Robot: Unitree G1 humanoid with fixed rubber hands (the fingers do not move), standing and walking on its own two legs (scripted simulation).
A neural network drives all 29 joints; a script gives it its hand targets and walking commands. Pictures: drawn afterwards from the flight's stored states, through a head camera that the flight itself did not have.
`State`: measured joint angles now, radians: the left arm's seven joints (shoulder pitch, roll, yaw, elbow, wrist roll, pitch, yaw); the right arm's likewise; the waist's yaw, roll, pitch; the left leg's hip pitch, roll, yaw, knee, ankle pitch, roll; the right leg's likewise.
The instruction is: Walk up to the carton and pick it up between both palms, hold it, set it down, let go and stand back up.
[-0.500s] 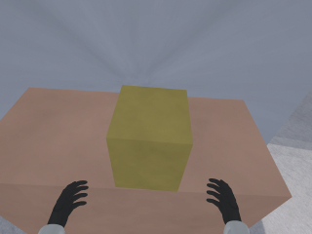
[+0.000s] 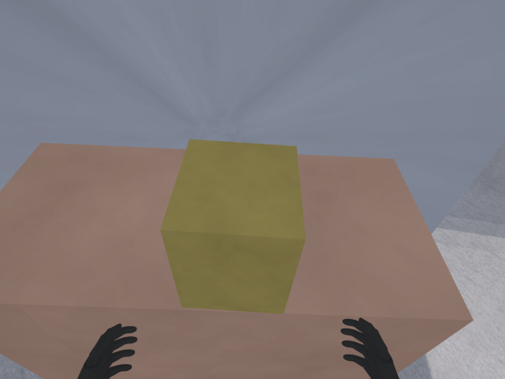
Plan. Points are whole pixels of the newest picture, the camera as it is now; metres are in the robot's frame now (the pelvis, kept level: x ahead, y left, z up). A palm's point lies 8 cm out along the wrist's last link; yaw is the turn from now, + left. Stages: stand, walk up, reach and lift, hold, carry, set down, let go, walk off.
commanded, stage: set down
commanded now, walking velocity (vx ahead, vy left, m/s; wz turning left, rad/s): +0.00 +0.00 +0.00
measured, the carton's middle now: (237, 228) +0.39 +0.04 +0.01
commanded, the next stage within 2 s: let go in 0.36 s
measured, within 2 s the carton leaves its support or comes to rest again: neither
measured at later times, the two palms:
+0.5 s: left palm out of the picture +0.14 +0.23 -0.09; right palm out of the picture +0.15 -0.22 -0.08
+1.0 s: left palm out of the picture +0.13 +0.24 -0.09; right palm out of the picture +0.11 -0.25 -0.11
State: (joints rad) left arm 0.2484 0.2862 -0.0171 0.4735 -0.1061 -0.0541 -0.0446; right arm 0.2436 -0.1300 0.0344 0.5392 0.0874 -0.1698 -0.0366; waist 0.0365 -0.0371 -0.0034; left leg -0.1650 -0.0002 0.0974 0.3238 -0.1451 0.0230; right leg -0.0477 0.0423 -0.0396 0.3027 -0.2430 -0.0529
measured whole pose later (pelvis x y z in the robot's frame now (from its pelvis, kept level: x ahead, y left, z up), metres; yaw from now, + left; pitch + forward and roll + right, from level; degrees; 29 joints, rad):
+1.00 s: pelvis -0.01 +0.00 -0.01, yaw -1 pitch +0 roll +0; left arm 0.23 0.23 0.01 0.61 0.05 0.01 -0.01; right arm 0.22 -0.24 -0.01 0.75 -0.05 -0.05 0.02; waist 0.01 0.01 -0.01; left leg -0.26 0.03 0.10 0.45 -0.19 0.02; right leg -0.14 0.06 -0.03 0.41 -0.28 -0.06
